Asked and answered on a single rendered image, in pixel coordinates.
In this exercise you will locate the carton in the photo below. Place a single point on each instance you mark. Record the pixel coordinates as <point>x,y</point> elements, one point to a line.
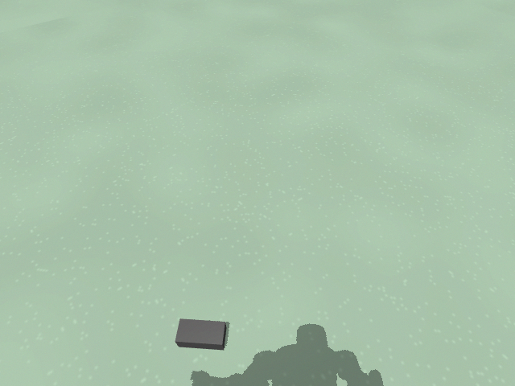
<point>201,334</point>

